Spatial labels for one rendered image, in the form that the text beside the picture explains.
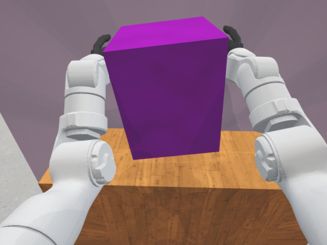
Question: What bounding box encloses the robot right hand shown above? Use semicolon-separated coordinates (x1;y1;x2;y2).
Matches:
223;26;243;54

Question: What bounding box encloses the robot left hand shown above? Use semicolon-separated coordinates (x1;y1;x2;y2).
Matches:
91;34;111;56

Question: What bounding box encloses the robot left forearm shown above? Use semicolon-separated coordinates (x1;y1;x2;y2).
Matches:
49;54;110;176

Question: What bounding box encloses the robot left upper arm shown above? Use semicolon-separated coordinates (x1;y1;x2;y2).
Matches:
0;139;116;245

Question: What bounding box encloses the robot right forearm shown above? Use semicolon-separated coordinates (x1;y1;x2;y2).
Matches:
225;48;327;150

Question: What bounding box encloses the robot right upper arm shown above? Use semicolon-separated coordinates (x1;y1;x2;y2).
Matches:
254;125;327;245

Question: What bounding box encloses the carton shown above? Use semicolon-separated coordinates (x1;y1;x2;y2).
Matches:
102;16;229;160

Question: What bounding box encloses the pedestal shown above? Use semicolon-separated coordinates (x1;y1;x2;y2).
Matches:
38;128;308;245

